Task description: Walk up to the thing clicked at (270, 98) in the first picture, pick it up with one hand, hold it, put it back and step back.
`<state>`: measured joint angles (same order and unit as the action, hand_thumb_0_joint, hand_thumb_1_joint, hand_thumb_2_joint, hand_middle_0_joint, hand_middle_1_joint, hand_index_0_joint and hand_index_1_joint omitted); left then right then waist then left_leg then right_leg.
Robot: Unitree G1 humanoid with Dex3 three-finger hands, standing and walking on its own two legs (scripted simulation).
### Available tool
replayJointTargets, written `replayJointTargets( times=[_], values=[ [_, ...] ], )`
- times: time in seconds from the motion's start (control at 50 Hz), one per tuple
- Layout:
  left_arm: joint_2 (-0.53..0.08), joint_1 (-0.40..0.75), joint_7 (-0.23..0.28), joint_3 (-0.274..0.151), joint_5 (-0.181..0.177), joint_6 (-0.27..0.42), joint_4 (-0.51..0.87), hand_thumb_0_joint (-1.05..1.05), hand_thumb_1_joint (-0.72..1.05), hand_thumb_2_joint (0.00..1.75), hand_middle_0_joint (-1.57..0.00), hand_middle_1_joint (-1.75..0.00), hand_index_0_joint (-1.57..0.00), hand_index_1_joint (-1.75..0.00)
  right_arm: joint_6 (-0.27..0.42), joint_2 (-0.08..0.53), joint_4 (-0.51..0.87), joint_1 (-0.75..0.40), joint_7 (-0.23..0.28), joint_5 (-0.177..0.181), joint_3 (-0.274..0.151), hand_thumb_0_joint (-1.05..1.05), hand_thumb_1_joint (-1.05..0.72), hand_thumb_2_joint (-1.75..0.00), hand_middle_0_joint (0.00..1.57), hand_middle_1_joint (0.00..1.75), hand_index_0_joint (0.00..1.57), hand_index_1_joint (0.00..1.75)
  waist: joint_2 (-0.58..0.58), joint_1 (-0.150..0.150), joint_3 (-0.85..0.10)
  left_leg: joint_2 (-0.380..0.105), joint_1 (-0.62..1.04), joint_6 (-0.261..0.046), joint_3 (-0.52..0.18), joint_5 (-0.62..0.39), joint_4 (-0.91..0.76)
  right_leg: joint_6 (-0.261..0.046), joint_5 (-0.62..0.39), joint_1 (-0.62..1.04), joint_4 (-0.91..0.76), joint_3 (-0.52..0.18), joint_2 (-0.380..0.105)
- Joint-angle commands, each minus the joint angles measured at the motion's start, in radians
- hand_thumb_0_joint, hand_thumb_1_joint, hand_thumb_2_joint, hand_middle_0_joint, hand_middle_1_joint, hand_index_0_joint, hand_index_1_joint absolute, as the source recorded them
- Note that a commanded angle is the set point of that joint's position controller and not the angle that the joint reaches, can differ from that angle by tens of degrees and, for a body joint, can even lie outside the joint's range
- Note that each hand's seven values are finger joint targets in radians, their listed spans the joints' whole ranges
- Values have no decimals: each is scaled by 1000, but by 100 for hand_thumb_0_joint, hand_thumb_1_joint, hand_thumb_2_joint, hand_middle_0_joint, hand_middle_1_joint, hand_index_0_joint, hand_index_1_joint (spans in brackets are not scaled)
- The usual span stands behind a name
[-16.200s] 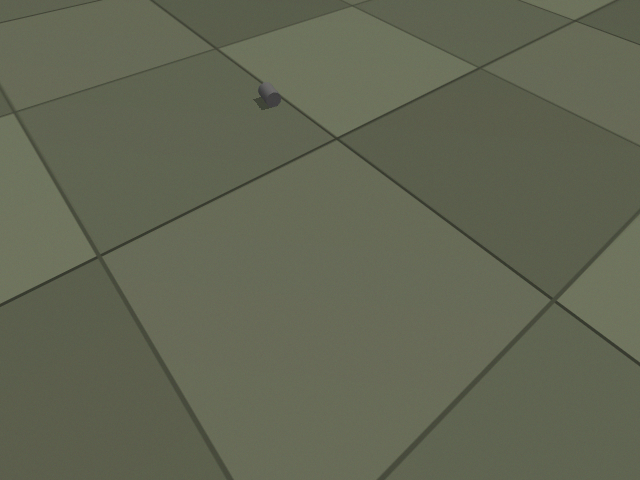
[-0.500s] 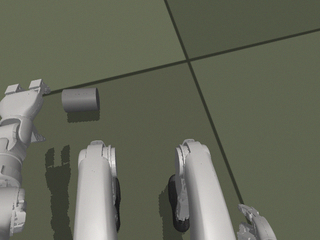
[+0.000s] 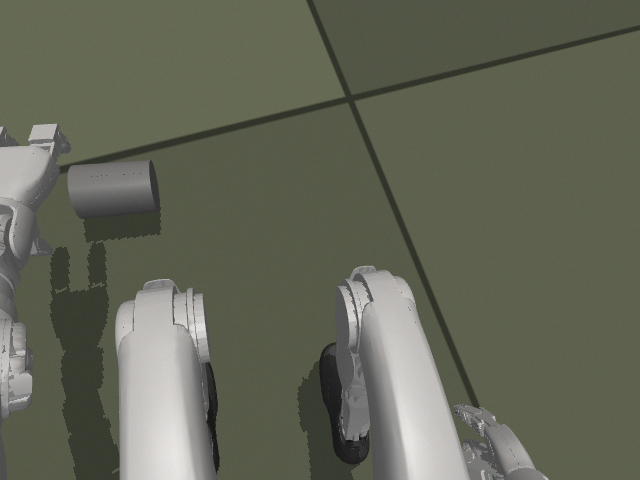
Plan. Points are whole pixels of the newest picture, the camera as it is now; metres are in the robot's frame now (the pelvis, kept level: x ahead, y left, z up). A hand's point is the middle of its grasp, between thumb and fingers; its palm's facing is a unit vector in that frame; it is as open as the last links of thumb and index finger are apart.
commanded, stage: rise first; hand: left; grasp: from above
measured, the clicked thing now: (117, 189) +0.50 +0.27 -0.31
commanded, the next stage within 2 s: none
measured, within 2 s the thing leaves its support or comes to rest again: neither
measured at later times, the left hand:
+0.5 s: hand (53, 195) +0.45 +0.32 -0.18, palm faces -0.44 -0.08 -0.89, open 14.0 cm
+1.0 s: hand (60, 192) +0.46 +0.31 -0.20, palm faces -0.44 -0.08 -0.89, open 14.1 cm
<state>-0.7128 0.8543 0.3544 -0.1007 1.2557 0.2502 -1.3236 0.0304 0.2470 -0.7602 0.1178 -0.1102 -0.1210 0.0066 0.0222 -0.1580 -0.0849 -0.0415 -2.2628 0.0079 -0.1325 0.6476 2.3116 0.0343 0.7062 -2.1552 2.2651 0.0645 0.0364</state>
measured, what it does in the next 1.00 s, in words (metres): stands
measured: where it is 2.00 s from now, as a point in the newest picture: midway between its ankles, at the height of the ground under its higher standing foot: (275, 430)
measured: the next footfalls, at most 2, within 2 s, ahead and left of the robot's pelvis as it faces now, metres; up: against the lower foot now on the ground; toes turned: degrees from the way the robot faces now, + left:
none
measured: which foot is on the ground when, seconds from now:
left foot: down 0.00-1.00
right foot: down 0.00-1.00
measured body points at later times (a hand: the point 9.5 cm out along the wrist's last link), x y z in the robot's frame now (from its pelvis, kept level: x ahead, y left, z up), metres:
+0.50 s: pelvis +0.01 +0.00 -0.01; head +0.25 +0.07 +0.36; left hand +0.47 +0.32 -0.13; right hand +0.07 -0.27 -0.13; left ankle +0.09 +0.13 -0.32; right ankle +0.09 -0.13 -0.32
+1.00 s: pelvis +0.00 +0.00 -0.02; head +0.25 +0.08 +0.35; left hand +0.48 +0.31 -0.14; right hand +0.07 -0.27 -0.13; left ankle +0.09 +0.13 -0.32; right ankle +0.09 -0.13 -0.32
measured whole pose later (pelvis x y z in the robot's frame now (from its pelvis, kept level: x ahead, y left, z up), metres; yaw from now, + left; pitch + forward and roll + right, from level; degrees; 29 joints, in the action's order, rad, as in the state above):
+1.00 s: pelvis +0.00 +0.00 -0.02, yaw -2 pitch +33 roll -9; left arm -0.78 0.94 0.39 -0.10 1.25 0.22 -1.43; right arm 0.04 0.26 -0.75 0.12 -0.13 -0.15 0.08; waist 0.04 -0.22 -0.03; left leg -0.04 -2.33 0.01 -0.17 0.66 2.40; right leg 0.04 0.71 -2.21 2.33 0.09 0.05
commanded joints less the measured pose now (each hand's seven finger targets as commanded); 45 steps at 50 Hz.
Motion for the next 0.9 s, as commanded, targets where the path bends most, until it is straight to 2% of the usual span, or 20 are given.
replayJointTargets(
  times=[0.0, 0.02, 0.08, 0.12, 0.16, 0.22, 0.26, 0.3, 0.36, 0.44, 0.48, 0.5, 0.54, 0.6, 0.62, 0.66, 0.68, 0.72, 0.78, 0.88],
  values=[
    [-275, 315, 49, -43, -11, -11, 106, 0, -54, 100, -6, -102, -7, -101, 11, 233, 9, 199, 12, -1, -73, 0, -91, -90, 20, 30, 20, 30, -260, 4, -664, 18, 561, -31, 85, -130, -221, -71, -199, 237, -242, 82, 29],
    [-266, 324, 50, -31, -13, -14, 105, 0, -53, 99, -6, -103, -7, -102, 13, 233, 15, 191, 12, -3, -69, 0, -91, -90, 20, 30, 20, 30, -251, 0, -657, 20, 537, -34, 93, -125, -211, -69, -198, 246, -248, 78, 30],
    [-266, 320, 51, -37, -18, -23, 90, 0, -53, 99, -7, -103, -8, -101, 14, 235, 18, 187, 10, -5, -65, 0, -91, -90, 20, 30, 20, 30, -258, -2, -635, 17, 535, -33, 85, -103, -214, -70, -178, 228, -236, 84, 28],
    [-290, 353, 51, -43, -17, -23, 107, 0, -54, 100, -6, -102, -7, -101, 14, 241, 20, 191, 10, -5, -63, 0, -90, -90, 20, 30, 20, 30, -270, -10, -661, 17, 532, -32, 82, -103, -206, -70, -179, 233, -231, 85, 30],
    [-269, 328, 47, -35, -21, -27, 103, 0, -54, 99, -6, -103, -7, -102, 13, 230, 18, 189, 10, -5, -59, 0, -91, -90, 20, 30, 20, 30, -265, -5, -664, 16, 537, -31, 85, -131, -197, -70, -206, 247, -225, 83, 32],
    [-288, 314, 45, -51, -26, -31, 100, 0, -53, 98, -6, -103, -8, -102, 10, 231, 17, 199, 9, -5, -55, 0, -91, -90, 20, 30, 20, 30, -262, -3, -671, 15, 540, -34, 88, -169, -180, -66, -244, 272, -223, 81, 33],
    [-291, 327, 45, -48, -31, -31, 93, 0, -53, 99, -6, -103, -8, -102, 9, 238, 16, 200, 7, -8, -51, 0, -90, -90, 20, 30, 20, 30, -262, -18, -641, 15, 503, -36, 88, -155, -174, -64, -238, 266, -220, 83, 32],
    [-295, 323, 41, -48, -33, -30, 96, 0, -54, 99, -6, -103, -7, -102, 7, 241, 19, 201, 4, -8, -51, 0, -90, -90, 20, 30, 20, 30, -261, -17, -637, 12, 505, -35, 84, -144, -177, -65, -226, 260, -219, 86, 33],
    [-328, 331, 41, -67, -33, -22, 122, 0, -54, 99, -6, -103, -7, -101, 3, 243, 22, 204, 3, -7, -45, 0, -90, -90, 20, 30, 20, 30, -264, -7, -681, 12, 502, -36, 86, -164, -163, -63, -245, 295, -216, 84, 36],
    [-291, 309, 41, -46, -33, -23, 95, 0, -54, 99, -6, -104, -7, -102, 0, 242, 22, 207, 2, -11, -40, 0, -90, -90, 20, 30, 20, 30, -255, -20, -650, 10, 495, -35, 81, -162, -159, -62, -247, 284, -213, 90, 41],
    [-315, 316, 46, -67, -35, -23, 110, 0, -53, 99, -6, -103, -7, -102, -1, 252, 17, 214, 0, -12, -41, 0, -90, -90, 20, 30, 20, 30, -274, -15, -672, 11, 523, -33, 78, -182, -159, -63, -262, 280, -201, 92, 38],
    [-317, 327, 46, -56, -29, -24, 114, 0, -61, 106, -7, -99, -5, -101, 0, 250, 16, 208, -1, -11, -40, 0, -91, -90, 20, 30, 20, 30, -301, -16, -667, 9, 539, -29, 74, -184, -163, -67, -261, 261, -191, 95, 38],
    [-290, 322, 47, -38, -23, -25, 85, 0, -56, 101, -7, -101, -7, -101, -2, 252, 18, 205, -2, -13, -36, 0, -90, -90, 20, 30, 20, 30, -311, -31, -639, 10, 526, -27, 68, -163, -168, -69, -244, 235, -186, 102, 39],
    [-309, 339, 55, -42, -25, -21, 68, 0, -57, 102, -7, -101, -6, -101, -1, 254, 20, 203, -4, -12, -29, 0, -90, -90, 20, 30, 20, 30, -296, -29, -611, 14, 487, -29, 68, -123, -173, -71, -211, 224, -191, 103, 40],
    [-311, 347, 58, -48, -22, -20, 89, 0, -57, 102, -6, -101, -6, -101, 0, 255, 21, 206, -3, -15, -27, 0, -90, -90, 20, 30, 20, 30, -302, -31, -633, 12, 502, -28, 69, -135, -167, -68, -222, 238, -192, 104, 39],
    [-300, 348, 56, -23, -17, -21, 53, 0, -56, 102, -7, -101, -7, -102, 2, 256, 21, 198, -4, -14, -24, 0, -90, -90, 20, 30, 20, 30, -296, -37, -602, 11, 489, -30, 68, -121, -164, -70, -212, 210, -187, 104, 41],
    [-298, 365, 59, -25, -20, -20, 55, 0, -56, 102, -7, -101, -6, -101, 2, 260, 20, 200, -2, -15, -23, 0, -90, -90, 20, 30, 20, 30, -289, -46, -606, 12, 485, -30, 66, -111, -164, -69, -204, 207, -190, 106, 40],
    [-313, 371, 67, -34, -17, -21, 59, 0, -55, 101, -7, -101, -7, -101, 6, 260, 17, 200, -1, -15, -20, 0, -90, -90, 20, 30, 20, 30, -300, -39, -616, 12, 488, -29, 69, -117, -157, -68, -209, 213, -184, 105, 40],
    [-302, 363, 66, -22, -15, -26, 37, 0, -55, 101, -7, -101, -7, -101, 9, 261, 17, 201, -1, -17, -17, 0, -90, -90, 20, 30, 20, 30, -294, -49, -604, 14, 485, -29, 69, -118, -153, -67, -210, 209, -184, 106, 40],
    [-325, 380, 70, -31, -16, -27, 46, 0, -55, 101, -7, -101, -7, -101, 9, 262, 20, 203, -1, -19, -12, 0, -90, -90, 20, 30, 20, 30, -318, -50, -624, 14, 485, -28, 70, -127, -146, -66, -218, 219, -176, 107, 36]
  ],
)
